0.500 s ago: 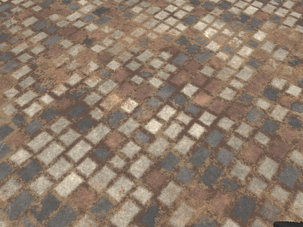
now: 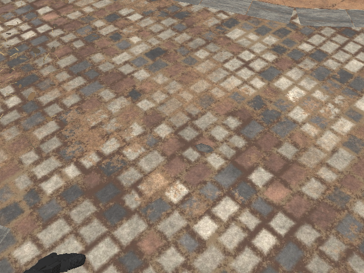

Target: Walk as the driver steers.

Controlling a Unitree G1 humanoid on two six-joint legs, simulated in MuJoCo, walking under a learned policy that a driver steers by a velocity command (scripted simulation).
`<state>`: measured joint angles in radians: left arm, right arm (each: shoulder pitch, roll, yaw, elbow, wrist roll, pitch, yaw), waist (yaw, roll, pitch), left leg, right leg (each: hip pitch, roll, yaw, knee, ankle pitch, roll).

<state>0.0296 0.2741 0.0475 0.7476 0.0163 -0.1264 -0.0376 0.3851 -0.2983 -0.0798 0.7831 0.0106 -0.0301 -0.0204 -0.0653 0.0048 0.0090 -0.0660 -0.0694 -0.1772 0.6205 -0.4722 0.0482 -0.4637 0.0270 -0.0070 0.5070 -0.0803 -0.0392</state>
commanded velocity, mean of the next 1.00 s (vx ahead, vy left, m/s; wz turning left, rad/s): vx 0.10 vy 0.00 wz -0.43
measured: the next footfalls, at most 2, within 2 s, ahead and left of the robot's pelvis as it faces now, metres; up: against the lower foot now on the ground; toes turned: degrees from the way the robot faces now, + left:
left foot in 0.42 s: +0.27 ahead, +0.10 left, +0.00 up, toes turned -17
right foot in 0.84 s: +0.15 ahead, -0.15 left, +0.00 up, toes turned -28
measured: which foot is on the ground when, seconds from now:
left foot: down 0.00-0.00, up 0.02-0.40, down 0.42-0.84, up 0.86-1.00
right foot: down 0.00-0.42, up 0.44-0.82, down 0.84-1.00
